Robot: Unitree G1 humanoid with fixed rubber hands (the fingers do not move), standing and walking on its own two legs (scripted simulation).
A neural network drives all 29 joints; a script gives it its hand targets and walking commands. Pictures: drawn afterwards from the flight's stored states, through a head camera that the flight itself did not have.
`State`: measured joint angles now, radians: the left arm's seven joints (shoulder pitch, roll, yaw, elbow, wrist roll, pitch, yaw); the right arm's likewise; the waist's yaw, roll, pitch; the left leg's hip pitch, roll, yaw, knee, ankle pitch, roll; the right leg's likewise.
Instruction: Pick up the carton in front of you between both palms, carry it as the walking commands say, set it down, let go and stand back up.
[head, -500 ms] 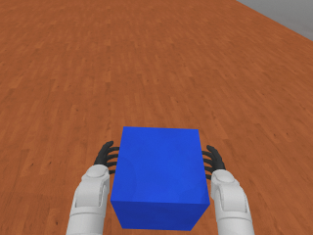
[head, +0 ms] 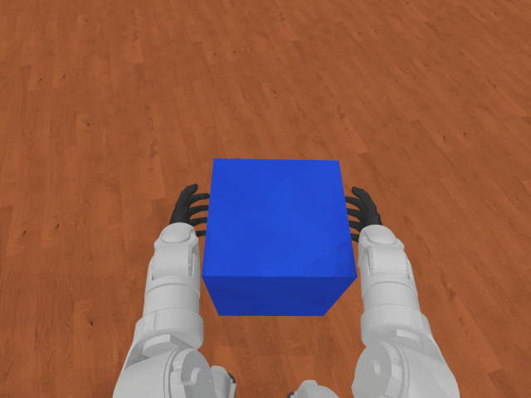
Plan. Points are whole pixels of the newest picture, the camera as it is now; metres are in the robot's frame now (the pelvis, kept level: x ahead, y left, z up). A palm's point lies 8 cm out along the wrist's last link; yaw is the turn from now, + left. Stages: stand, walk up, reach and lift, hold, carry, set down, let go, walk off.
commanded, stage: set down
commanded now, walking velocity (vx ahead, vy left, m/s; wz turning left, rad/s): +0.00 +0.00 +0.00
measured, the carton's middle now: (273, 244) +0.38 +0.01 -0.09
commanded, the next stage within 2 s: none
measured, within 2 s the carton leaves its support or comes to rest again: rests again in 2.00 s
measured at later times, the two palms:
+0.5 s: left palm (199, 252) +0.40 +0.17 -0.19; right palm (334, 242) +0.45 -0.13 -0.19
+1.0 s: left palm (203, 266) +0.43 +0.18 -0.35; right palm (314, 252) +0.49 -0.11 -0.35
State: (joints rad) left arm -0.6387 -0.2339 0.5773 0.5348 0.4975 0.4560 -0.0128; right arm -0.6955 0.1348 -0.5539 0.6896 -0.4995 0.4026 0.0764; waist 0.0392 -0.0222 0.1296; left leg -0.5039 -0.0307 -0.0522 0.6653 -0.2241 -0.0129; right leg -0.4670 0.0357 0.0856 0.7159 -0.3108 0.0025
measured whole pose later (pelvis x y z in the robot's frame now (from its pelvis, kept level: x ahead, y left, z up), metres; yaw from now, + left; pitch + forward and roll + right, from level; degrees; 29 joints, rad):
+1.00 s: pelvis -0.04 -0.01 -0.25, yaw +0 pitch +48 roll +1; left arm -1.02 -0.09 0.59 0.54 0.21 0.30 0.08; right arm -1.20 -0.10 -0.33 0.83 -0.22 0.28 -0.03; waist 0.09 -0.04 -0.09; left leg -2.05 -0.08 -0.09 1.67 -0.46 -0.09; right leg -2.02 0.14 0.07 1.74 -0.55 0.03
